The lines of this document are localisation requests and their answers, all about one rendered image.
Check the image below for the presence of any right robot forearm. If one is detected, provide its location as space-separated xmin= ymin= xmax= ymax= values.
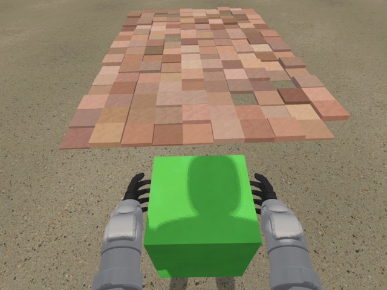
xmin=261 ymin=199 xmax=323 ymax=290

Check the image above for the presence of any robot left hand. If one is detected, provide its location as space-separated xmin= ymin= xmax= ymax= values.
xmin=123 ymin=173 xmax=151 ymax=212

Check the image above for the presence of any robot right hand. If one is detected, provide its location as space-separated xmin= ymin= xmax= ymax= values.
xmin=250 ymin=173 xmax=277 ymax=215

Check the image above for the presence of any carton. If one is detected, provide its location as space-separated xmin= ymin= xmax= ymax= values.
xmin=143 ymin=155 xmax=262 ymax=278

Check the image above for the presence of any left robot forearm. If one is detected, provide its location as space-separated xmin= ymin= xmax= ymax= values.
xmin=91 ymin=199 xmax=143 ymax=290

